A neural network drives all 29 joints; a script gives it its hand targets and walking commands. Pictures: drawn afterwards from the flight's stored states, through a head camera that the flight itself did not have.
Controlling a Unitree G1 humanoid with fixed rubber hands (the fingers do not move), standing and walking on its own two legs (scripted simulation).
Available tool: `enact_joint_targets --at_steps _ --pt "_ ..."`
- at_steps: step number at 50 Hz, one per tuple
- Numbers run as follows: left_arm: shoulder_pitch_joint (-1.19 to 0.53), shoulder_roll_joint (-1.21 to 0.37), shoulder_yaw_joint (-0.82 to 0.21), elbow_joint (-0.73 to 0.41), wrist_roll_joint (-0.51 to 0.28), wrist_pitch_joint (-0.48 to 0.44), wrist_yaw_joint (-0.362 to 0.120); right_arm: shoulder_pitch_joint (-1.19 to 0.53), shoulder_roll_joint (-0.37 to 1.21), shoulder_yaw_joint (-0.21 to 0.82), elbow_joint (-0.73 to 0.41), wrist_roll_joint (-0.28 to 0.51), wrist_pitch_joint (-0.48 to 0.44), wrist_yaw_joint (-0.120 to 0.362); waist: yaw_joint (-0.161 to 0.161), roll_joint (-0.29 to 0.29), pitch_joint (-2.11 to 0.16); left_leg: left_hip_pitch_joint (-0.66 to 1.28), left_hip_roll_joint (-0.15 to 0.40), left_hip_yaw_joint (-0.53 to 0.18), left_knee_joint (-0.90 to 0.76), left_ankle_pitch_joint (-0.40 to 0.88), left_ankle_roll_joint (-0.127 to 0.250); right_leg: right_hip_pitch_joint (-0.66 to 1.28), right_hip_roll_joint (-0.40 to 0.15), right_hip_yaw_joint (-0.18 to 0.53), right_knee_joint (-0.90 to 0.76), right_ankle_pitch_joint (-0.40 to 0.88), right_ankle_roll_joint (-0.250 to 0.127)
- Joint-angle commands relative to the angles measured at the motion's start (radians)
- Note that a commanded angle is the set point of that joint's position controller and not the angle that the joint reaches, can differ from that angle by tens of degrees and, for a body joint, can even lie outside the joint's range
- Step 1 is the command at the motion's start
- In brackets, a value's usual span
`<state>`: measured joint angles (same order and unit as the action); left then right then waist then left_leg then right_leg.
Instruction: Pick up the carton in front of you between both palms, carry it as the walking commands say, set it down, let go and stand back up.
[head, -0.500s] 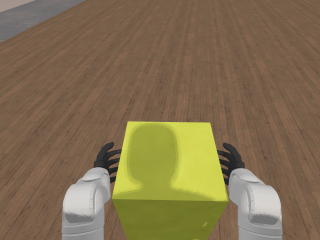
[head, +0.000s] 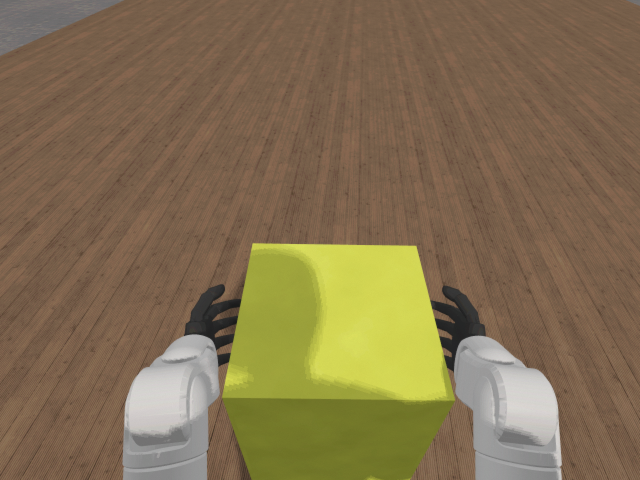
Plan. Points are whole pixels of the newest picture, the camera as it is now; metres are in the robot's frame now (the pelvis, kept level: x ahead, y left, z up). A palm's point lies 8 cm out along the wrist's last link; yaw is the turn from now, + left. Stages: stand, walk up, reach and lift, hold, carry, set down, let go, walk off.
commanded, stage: carry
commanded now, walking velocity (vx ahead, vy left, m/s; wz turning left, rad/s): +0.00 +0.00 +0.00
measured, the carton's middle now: (332, 366) +0.29 +0.00 +0.01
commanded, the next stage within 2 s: none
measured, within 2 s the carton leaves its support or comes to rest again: neither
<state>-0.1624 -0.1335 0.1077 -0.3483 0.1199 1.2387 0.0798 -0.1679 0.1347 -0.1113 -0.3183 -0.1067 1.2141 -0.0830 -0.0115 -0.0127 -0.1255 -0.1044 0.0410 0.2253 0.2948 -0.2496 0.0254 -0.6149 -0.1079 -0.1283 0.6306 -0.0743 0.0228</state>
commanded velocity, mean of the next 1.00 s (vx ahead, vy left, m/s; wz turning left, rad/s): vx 0.00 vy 0.00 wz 0.00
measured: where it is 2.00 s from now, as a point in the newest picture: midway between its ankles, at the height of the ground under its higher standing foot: outside the picture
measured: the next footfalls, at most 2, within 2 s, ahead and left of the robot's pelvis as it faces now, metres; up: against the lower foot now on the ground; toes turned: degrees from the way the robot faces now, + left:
right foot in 0.10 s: +0.24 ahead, -0.12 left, +0.00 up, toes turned +12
left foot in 0.28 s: +0.14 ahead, +0.10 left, +0.00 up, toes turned +5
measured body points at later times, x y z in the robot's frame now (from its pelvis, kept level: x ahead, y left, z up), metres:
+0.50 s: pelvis +0.18 -0.02 -0.01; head +0.15 -0.02 +0.43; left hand +0.45 +0.15 +0.08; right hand +0.47 -0.16 +0.08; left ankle +0.10 +0.10 -0.75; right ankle +0.20 -0.11 -0.75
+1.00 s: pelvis +0.18 -0.01 -0.02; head +0.14 -0.01 +0.43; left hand +0.44 +0.16 +0.07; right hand +0.45 -0.14 +0.06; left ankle +0.10 +0.10 -0.75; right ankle +0.20 -0.11 -0.75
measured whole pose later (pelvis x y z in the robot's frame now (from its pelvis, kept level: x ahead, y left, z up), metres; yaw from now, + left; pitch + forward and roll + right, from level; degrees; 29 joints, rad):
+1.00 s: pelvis +0.18 -0.01 -0.02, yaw +2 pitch +2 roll +0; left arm -0.17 -0.13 0.12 -0.26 0.13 1.23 0.07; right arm -0.18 0.14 -0.12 -0.25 -0.13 1.23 -0.08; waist 0.00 0.01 -0.15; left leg -0.18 0.04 0.12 0.55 -0.41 0.00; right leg -0.34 -0.08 -0.22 0.57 -0.26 -0.02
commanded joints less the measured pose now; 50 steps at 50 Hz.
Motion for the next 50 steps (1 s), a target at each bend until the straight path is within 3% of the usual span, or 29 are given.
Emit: enact_joint_targets --at_steps 1,3,4,5,6,7,8,9,11,13,15,17,20,24,27,33,41,50 --pt "-0.461 -0.864 -0.713 -0.043 -0.404 -0.002 -0.228 -0.431 0.860 0.689 -0.059 0.396 0.016 0.255 -0.009 0.165 -0.187 0.125 0.186 -0.045 0.021 0.548 0.052 0.137 0.063 -0.072 -0.108 0.098 -0.010" --pt "-0.448 -0.850 -0.705 -0.023 -0.404 0.008 -0.237 -0.424 0.847 0.681 -0.036 0.380 0.025 0.253 0.003 0.131 -0.174 0.094 0.157 -0.006 0.148 0.544 0.008 0.280 0.085 -0.109 -0.263 0.210 -0.014" --pt "-0.449 -0.841 -0.699 -0.012 -0.400 0.012 -0.241 -0.426 0.838 0.678 -0.024 0.373 0.028 0.253 0.009 0.104 -0.182 0.032 0.138 -0.001 0.223 0.521 -0.025 0.409 0.069 -0.105 -0.309 0.274 -0.015" --pt "-0.453 -0.825 -0.689 0.000 -0.396 0.017 -0.245 -0.427 0.826 0.674 -0.012 0.369 0.031 0.252 0.012 0.061 -0.223 -0.070 0.117 -0.015 0.320 0.333 -0.066 0.570 -0.050 0.011 -0.264 0.512 -0.021" --pt "-0.446 -0.811 -0.674 0.026 -0.383 0.017 -0.249 -0.456 0.830 0.688 -0.013 0.377 0.041 0.250 0.020 -0.109 -0.322 -0.246 0.072 -0.066 0.490 -0.043 -0.087 0.816 -0.248 0.208 -0.138 0.970 -0.122" --pt "-0.412 -0.828 -0.657 0.066 -0.379 0.007 -0.248 -0.461 0.847 0.693 -0.008 0.385 0.049 0.251 0.030 -0.222 -0.397 -0.361 0.015 -0.114 0.548 -0.307 -0.092 0.920 -0.295 0.305 -0.164 0.952 -0.223" --pt "-0.409 -0.862 -0.661 0.058 -0.385 -0.005 -0.250 -0.472 0.867 0.702 -0.014 0.397 0.043 0.254 0.026 -0.192 -0.388 -0.363 0.026 -0.157 0.541 -0.361 -0.083 0.856 -0.285 0.305 -0.227 0.783 -0.231" --pt "-0.434 -0.902 -0.667 0.040 -0.393 -0.015 -0.252 -0.507 0.897 0.713 -0.028 0.410 0.032 0.257 0.022 -0.162 -0.384 -0.344 0.028 -0.174 0.475 -0.376 -0.068 0.814 -0.265 0.286 -0.272 0.611 -0.213" --pt "-0.493 -0.966 -0.681 0.001 -0.410 -0.033 -0.257 -0.573 0.950 0.733 -0.065 0.434 0.010 0.258 0.020 -0.148 -0.355 -0.231 0.031 -0.165 0.276 -0.316 -0.051 0.682 -0.212 0.188 -0.318 0.371 -0.155" --pt "-0.509 -0.985 -0.695 -0.030 -0.424 -0.047 -0.261 -0.579 0.971 0.752 -0.096 0.432 -0.008 0.252 0.015 -0.128 -0.373 -0.119 0.021 -0.119 0.153 -0.104 -0.051 0.625 -0.166 0.105 -0.322 0.204 -0.113" --pt "-0.514 -0.970 -0.704 -0.062 -0.427 -0.053 -0.261 -0.562 0.979 0.758 -0.111 0.424 -0.019 0.247 0.011 -0.081 -0.372 -0.056 0.068 -0.126 0.078 0.060 -0.055 0.587 -0.125 0.038 -0.299 0.109 -0.080" --pt "-0.525 -0.945 -0.714 -0.078 -0.436 -0.046 -0.259 -0.555 0.950 0.747 -0.122 0.412 -0.013 0.243 0.016 -0.015 -0.348 -0.040 0.128 -0.156 0.125 0.188 -0.048 0.574 -0.093 0.029 -0.213 0.252 -0.060" --pt "-0.478 -0.885 -0.704 -0.053 -0.423 -0.022 -0.253 -0.471 0.897 0.718 -0.075 0.393 0.008 0.242 0.012 0.016 -0.334 -0.057 0.132 -0.159 0.183 0.339 -0.047 0.569 -0.089 0.034 -0.130 0.424 -0.061" --pt "-0.425 -0.854 -0.687 0.042 -0.387 -0.001 -0.251 -0.405 0.860 0.684 0.031 0.364 0.026 0.249 0.011 0.042 -0.294 -0.064 0.130 -0.161 0.223 0.516 -0.050 0.511 -0.075 0.017 -0.064 0.493 -0.057" --pt "-0.463 -0.879 -0.690 0.067 -0.389 -0.006 -0.256 -0.448 0.882 0.684 0.051 0.370 0.020 0.258 0.012 0.041 -0.261 -0.078 0.128 -0.163 0.226 0.544 -0.048 0.486 -0.068 0.010 -0.049 0.464 -0.049" --pt "-0.546 -0.918 -0.708 0.003 -0.419 -0.020 -0.253 -0.543 0.925 0.706 -0.021 0.411 0.006 0.258 0.012 0.040 -0.273 -0.065 0.132 -0.171 0.235 0.522 -0.031 0.475 -0.063 0.013 -0.034 0.341 -0.051" --pt "-0.507 -0.905 -0.707 -0.017 -0.414 -0.014 -0.250 -0.508 0.910 0.710 -0.041 0.406 0.011 0.253 0.011 0.031 -0.278 -0.065 0.125 -0.179 0.223 0.431 -0.022 0.476 -0.068 0.023 -0.049 0.283 -0.052" --pt "-0.503 -0.905 -0.708 0.043 -0.398 -0.022 -0.258 -0.503 0.908 0.713 0.019 0.386 0.004 0.260 0.012 0.022 -0.219 -0.101 0.118 -0.188 0.175 0.273 -0.012 0.456 -0.074 0.032 -0.105 0.190 -0.051"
